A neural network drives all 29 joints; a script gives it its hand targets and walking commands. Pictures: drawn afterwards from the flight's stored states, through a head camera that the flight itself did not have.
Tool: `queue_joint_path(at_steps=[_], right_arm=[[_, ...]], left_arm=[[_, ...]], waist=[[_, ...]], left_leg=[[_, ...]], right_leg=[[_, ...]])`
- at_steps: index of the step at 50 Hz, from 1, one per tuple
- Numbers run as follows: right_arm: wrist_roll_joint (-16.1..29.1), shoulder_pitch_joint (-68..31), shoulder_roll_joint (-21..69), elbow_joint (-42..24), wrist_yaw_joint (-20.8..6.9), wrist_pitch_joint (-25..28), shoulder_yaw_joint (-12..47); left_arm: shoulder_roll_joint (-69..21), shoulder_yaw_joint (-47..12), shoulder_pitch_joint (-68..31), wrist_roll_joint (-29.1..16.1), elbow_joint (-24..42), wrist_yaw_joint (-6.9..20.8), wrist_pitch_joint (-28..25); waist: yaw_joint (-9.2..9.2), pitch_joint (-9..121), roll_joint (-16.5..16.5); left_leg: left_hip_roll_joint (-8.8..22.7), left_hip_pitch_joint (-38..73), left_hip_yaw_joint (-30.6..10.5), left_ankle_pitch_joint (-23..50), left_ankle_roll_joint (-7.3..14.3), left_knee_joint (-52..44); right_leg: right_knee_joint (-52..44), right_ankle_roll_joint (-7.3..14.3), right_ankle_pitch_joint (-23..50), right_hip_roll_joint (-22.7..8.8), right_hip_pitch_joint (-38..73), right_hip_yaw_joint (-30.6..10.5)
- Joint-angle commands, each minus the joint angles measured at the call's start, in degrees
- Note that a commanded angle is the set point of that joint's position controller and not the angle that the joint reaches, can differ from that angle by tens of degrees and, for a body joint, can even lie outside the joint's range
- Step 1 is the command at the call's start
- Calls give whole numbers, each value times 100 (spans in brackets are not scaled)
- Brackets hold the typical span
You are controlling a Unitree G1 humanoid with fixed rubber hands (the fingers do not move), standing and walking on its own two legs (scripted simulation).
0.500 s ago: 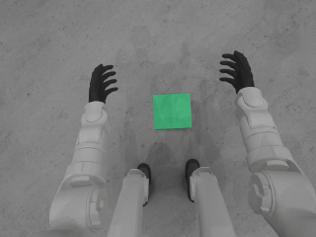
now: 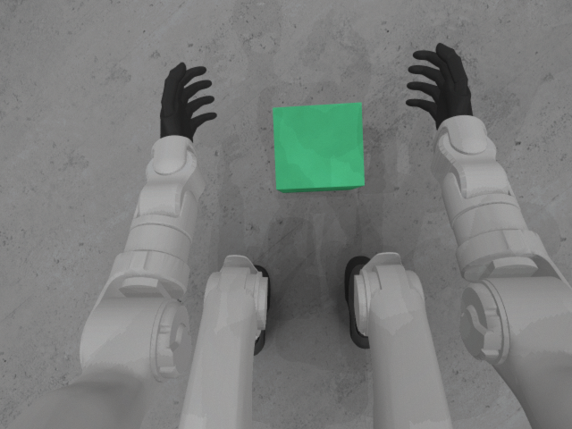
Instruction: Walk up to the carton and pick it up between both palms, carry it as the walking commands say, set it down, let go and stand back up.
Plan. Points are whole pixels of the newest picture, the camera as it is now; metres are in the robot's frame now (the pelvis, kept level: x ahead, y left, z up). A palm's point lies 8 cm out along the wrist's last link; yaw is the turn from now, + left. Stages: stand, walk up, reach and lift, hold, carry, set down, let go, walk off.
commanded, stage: reach and lift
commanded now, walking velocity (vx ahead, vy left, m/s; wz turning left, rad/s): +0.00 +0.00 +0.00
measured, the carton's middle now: (316, 154) +0.47 -0.03 -0.41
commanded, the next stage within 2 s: none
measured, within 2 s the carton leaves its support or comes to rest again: neither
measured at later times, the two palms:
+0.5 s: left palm (210, 149) +0.47 +0.15 -0.28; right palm (410, 138) +0.47 -0.18 -0.29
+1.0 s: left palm (211, 148) +0.48 +0.16 -0.32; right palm (407, 135) +0.49 -0.19 -0.32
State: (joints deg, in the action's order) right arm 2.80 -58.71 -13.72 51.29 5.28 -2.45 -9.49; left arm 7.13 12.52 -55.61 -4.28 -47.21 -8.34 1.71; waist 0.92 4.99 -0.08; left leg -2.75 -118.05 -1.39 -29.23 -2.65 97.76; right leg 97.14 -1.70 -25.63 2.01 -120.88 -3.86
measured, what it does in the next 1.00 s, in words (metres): lowers itself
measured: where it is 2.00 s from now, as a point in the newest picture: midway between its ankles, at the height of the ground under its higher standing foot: (307, 321)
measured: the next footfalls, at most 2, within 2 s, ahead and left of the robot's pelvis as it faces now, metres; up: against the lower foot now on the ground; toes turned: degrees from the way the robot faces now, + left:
none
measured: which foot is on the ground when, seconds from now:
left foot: down 0.00-1.00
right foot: down 0.00-1.00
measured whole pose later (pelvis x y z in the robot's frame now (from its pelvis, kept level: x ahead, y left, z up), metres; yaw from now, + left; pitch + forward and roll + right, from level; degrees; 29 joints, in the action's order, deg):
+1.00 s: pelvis -0.02 +0.00 -0.13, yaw +0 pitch +40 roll +1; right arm 12.1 -76.3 -20.3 70.9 4.7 4.9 -1.2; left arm 15.1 2.3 -73.5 -14.0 -66.2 -7.9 -4.3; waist 0.3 -15.3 0.5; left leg -4.0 -131.1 -1.9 -32.7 -3.7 123.7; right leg 122.5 -1.7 -29.0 1.2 -133.5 -2.6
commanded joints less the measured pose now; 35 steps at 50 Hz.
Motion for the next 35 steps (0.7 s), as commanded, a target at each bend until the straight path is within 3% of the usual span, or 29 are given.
queue_joint_path(at_steps=[1,16,29,32,35], right_arm=[[63,-1384,-490,-435,62,103,31],[450,-1895,-650,109,197,359,440],[808,-2325,-852,656,124,648,710],[970,-2483,-578,1062,-6,724,885],[994,-2627,-776,1176,-80,787,853]], left_arm=[[505,-8,-1234,-69,403,-4,-100],[855,-250,-1790,-400,-235,-10,-336],[975,-588,-2328,-710,-804,-27,-589],[668,-838,-2383,-790,-1281,58,-648],[707,-838,-2612,-785,-1195,63,-682]], waist=[[20,5455,-312],[15,5269,-376],[-9,4612,-273],[-4,3901,-54],[25,3863,59]], left_leg=[[-206,2445,645,855,-25,-595],[-107,1791,556,1059,-28,553],[-24,1378,384,1148,-102,1306],[-3,1185,332,1109,-99,1469],[23,1178,307,1200,-128,1507]], right_leg=[[-526,-55,840,133,3442,581],[628,-99,1106,37,3007,422],[1394,-96,1232,-65,2459,318],[1564,-64,1156,-69,2029,283],[1643,-27,1219,-97,2025,283]])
